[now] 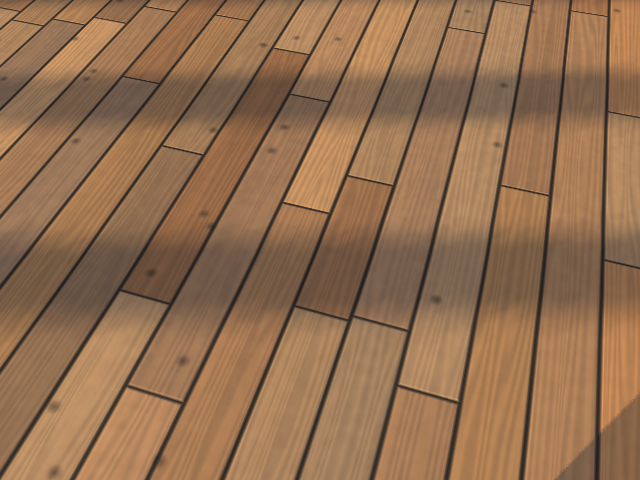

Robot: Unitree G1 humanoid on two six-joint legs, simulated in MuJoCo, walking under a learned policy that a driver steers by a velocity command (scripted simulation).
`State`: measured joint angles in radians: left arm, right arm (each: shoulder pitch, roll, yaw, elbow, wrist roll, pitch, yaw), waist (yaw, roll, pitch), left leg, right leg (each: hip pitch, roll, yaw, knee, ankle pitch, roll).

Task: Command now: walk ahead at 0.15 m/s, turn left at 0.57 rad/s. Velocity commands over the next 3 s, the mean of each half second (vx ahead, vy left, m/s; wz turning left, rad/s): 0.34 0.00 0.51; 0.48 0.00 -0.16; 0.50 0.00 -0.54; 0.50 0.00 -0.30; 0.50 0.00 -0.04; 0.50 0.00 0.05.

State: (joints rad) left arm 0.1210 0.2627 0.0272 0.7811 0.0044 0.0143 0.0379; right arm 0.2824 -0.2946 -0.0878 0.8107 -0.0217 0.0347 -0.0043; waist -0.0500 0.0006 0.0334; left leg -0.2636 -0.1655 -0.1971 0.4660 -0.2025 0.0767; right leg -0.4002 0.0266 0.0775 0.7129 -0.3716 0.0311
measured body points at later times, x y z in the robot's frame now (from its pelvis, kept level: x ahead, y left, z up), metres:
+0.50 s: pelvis +0.14 +0.02 +0.00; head +0.17 +0.02 +0.45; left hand +0.03 +0.27 -0.13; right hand +0.40 -0.15 -0.11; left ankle +0.21 +0.16 -0.72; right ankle +0.03 -0.12 -0.74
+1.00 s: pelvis +0.38 +0.12 -0.01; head +0.41 +0.13 +0.44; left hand +0.50 +0.38 -0.13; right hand +0.38 -0.13 -0.15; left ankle +0.22 +0.15 -0.74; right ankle +0.56 +0.04 -0.70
